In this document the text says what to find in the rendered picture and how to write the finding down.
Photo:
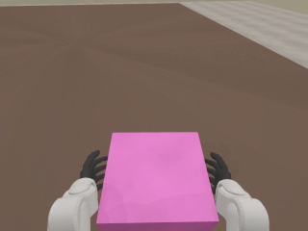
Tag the carton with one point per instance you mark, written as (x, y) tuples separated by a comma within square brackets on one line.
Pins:
[(156, 181)]

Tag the right robot hand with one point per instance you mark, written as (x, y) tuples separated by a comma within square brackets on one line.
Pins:
[(220, 170)]

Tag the right robot forearm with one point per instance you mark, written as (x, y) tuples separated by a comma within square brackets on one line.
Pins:
[(241, 212)]

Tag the left robot hand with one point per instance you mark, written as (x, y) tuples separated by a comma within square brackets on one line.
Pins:
[(90, 170)]

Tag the left robot forearm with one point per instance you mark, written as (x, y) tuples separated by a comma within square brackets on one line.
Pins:
[(73, 211)]

